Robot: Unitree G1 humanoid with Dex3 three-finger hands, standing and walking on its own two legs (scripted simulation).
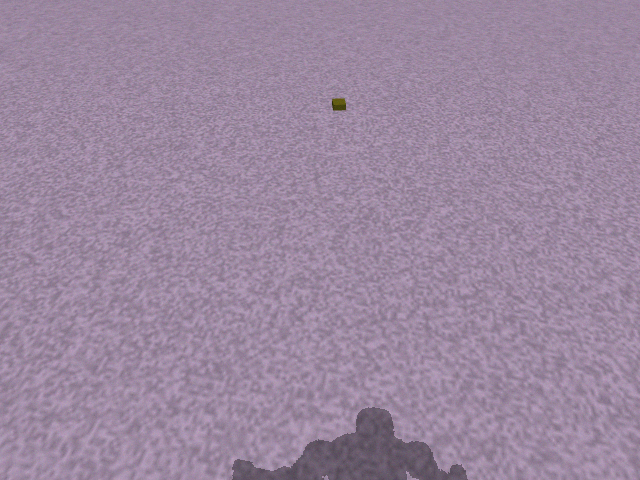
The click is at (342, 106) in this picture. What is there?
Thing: small box
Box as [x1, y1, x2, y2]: [332, 98, 345, 110]
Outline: 344,98 332,99 333,110 345,109
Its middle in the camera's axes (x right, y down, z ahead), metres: +0.09 -0.82 +2.40
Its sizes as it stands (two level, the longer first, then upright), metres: 0.076 0.075 0.037
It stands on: the floor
